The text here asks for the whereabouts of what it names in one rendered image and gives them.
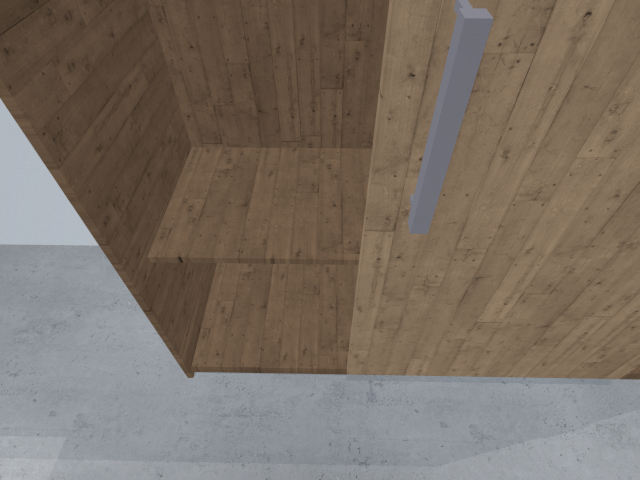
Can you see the handle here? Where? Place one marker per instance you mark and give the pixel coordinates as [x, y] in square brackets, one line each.
[467, 45]

